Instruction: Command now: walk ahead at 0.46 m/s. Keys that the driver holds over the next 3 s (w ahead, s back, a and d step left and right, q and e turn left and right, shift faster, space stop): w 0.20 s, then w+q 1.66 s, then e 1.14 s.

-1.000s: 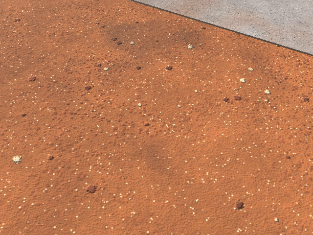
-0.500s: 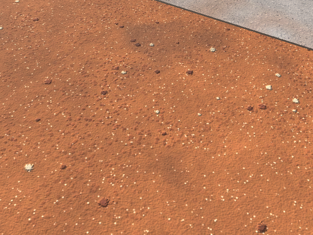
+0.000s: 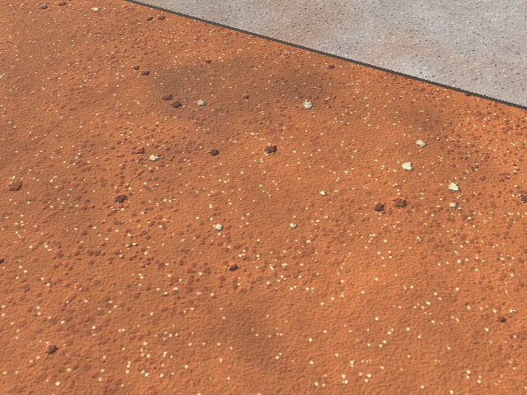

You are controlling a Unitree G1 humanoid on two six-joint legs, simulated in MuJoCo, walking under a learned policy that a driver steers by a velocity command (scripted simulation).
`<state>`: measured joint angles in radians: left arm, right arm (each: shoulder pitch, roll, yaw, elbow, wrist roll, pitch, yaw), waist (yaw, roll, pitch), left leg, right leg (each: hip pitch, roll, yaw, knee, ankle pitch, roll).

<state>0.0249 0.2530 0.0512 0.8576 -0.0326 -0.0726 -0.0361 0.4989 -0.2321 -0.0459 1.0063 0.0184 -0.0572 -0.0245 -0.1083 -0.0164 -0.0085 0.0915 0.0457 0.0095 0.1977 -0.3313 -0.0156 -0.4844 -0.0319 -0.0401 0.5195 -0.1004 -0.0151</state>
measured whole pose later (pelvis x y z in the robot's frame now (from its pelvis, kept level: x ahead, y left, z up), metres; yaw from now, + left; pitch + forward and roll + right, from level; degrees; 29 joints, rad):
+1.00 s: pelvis +0.57 +0.01 +0.00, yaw +23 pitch +2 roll +1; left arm 0.01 0.28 0.04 0.75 0.00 -0.11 -0.01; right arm 0.35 -0.29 -0.08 0.76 0.02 -0.05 -0.01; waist -0.09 -0.04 0.02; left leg -0.11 -0.12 -0.19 0.42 -0.34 0.06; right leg -0.53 -0.02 0.10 0.49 0.01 0.04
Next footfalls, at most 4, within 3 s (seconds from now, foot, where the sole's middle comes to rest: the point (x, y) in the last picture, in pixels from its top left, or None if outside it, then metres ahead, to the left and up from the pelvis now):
0.04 right None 0.16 -0.13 -0.78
0.56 left None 0.49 0.09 -0.78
1.04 right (249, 287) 0.80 -0.04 -0.78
1.58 left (117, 269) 0.89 0.34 -0.78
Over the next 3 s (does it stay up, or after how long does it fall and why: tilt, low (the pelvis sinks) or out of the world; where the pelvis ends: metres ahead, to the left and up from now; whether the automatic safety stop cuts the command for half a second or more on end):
stays up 1.08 0.41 0.00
